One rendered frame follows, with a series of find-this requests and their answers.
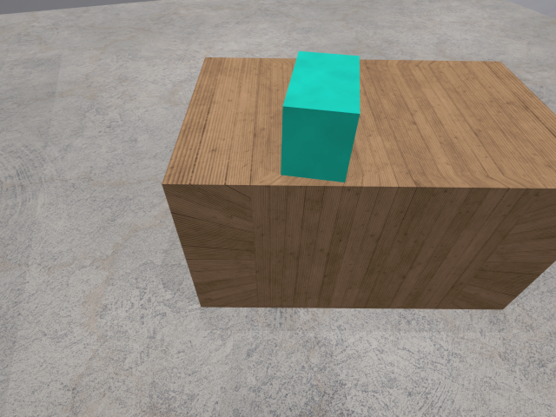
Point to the carton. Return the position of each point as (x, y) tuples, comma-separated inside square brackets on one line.
[(320, 115)]

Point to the pedestal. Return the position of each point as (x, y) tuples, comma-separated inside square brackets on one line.
[(449, 200)]

